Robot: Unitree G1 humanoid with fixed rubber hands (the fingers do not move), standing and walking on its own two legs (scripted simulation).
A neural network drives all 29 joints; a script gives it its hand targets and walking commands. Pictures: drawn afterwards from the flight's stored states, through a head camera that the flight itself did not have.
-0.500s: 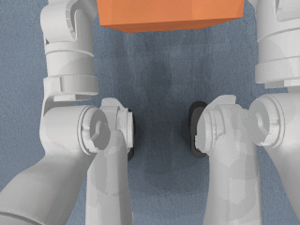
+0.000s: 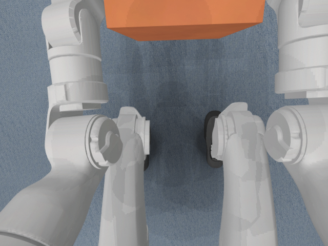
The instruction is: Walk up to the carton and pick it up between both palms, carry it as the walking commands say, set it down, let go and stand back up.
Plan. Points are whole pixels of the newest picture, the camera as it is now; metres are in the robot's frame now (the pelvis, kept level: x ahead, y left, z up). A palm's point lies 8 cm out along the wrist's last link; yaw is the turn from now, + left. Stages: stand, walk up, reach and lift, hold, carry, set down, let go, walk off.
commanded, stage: reach and lift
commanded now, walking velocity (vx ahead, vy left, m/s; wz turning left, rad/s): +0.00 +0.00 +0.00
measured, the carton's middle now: out of the picture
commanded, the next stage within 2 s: none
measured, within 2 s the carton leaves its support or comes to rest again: neither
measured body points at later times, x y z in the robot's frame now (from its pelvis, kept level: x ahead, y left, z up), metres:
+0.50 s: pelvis -0.01 +0.00 +0.05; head +0.31 -0.03 +0.36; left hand +0.56 +0.14 +0.01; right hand +0.56 -0.15 +0.00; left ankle +0.15 +0.16 -0.42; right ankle +0.16 -0.11 -0.42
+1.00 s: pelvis -0.01 +0.00 +0.11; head +0.28 -0.02 +0.45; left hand +0.53 +0.14 +0.08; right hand +0.53 -0.15 +0.07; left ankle +0.15 +0.16 -0.42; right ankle +0.16 -0.11 -0.42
